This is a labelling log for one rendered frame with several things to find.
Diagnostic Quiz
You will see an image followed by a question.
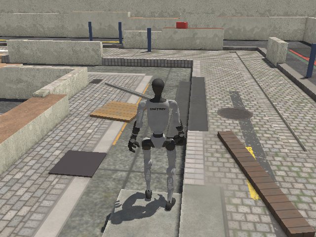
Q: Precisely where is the left robot hand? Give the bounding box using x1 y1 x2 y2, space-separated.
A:
128 141 140 153

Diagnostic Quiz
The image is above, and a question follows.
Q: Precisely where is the right robot hand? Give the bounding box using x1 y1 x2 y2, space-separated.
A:
173 134 185 144

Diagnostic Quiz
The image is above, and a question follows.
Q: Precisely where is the robot torso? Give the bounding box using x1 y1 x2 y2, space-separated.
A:
146 99 170 148

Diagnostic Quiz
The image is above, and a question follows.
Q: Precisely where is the left robot foot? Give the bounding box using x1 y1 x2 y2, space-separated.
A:
145 190 152 199

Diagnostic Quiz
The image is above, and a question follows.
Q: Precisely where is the robot left forearm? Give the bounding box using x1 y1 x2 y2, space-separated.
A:
129 121 140 143

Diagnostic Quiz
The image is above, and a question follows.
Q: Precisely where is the robot right forearm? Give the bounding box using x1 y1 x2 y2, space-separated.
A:
176 120 184 137

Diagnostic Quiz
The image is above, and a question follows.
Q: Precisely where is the robot left upper arm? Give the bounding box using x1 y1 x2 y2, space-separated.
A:
135 100 148 128

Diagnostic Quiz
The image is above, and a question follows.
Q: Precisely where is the robot right upper arm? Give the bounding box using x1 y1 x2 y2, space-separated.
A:
168 100 181 127

